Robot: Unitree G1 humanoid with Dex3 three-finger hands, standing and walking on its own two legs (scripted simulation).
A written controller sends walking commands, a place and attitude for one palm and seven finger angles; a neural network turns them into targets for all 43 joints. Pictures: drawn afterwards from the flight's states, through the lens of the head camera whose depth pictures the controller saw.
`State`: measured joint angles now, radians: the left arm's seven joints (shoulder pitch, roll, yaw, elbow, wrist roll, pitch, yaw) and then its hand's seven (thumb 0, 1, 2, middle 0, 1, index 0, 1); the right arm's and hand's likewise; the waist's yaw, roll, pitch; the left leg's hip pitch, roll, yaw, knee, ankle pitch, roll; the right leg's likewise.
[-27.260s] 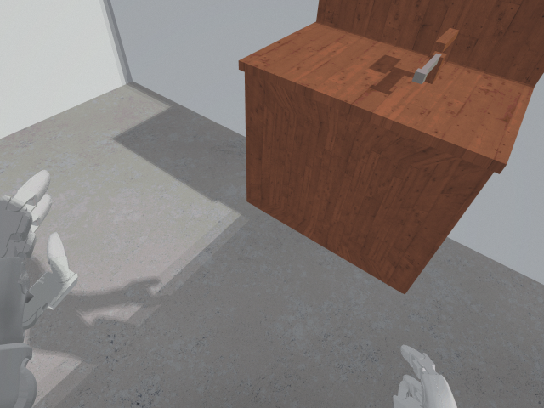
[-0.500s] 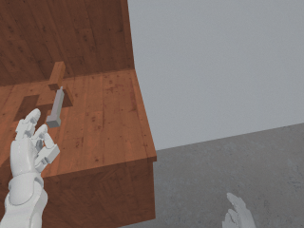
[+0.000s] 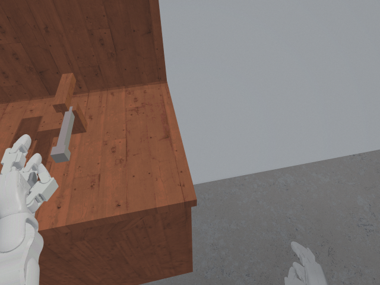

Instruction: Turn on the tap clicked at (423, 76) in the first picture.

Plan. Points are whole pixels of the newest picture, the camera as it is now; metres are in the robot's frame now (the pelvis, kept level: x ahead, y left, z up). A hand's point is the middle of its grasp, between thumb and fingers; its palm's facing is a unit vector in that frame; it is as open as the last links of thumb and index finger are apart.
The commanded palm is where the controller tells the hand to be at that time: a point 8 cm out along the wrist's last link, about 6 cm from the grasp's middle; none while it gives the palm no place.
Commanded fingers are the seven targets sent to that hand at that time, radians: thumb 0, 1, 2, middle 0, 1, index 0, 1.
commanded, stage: reach beside the lever's end, fingers flat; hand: left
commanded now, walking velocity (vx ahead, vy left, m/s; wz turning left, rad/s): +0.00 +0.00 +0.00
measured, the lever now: (60, 153) +0.34 +0.33 +0.09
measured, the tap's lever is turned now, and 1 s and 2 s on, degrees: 0 0 4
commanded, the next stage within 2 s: push the lever round in 1.24 s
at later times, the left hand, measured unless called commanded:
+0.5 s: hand (50, 173) +0.28 +0.32 +0.11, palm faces +0.54 -0.83 -0.10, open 7.7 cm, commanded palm +0.24 +0.36 +0.10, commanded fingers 0.00 0.90 0.90 -0.16 -0.17 -0.16 -0.17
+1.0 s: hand (52, 160) +0.32 +0.35 +0.09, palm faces +0.53 -0.84 -0.10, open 7.8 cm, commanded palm +0.27 +0.38 +0.09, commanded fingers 0.00 0.90 0.90 -0.15 -0.15 -0.15 -0.15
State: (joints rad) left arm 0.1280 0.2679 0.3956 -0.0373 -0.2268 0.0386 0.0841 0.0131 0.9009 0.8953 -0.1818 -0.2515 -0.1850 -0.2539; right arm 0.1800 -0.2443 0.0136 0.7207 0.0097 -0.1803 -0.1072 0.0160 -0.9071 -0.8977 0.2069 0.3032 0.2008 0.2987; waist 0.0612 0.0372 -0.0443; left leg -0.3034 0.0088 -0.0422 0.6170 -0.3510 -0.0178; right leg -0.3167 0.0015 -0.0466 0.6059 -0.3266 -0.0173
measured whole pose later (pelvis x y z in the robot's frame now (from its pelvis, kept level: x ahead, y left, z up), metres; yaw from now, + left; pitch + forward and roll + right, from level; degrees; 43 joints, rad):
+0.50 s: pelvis -0.01 +0.00 +0.00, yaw +0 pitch +4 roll +0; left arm -0.03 0.32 0.47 0.20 -0.21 -0.04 0.05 0.01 0.90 0.90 -0.16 -0.19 -0.17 -0.19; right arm 0.21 -0.25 0.01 0.73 0.01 -0.16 -0.11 0.02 -0.91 -0.90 0.21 0.30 0.20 0.30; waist 0.04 0.03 -0.05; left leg -0.38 0.01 -0.04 0.66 -0.36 -0.02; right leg -0.39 0.01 -0.05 0.65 -0.33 -0.02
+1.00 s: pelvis -0.01 +0.00 -0.01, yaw -1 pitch +8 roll -1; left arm -0.26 0.45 0.57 0.58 -0.19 -0.17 -0.04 0.01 0.90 0.90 -0.15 -0.15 -0.15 -0.15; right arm 0.27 -0.27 0.00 0.73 0.01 -0.13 -0.09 0.01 -0.91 -0.90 0.21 0.30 0.20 0.30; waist -0.01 0.03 -0.06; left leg -0.50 0.02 -0.04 0.73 -0.37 -0.02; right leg -0.50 0.02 -0.05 0.69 -0.33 -0.02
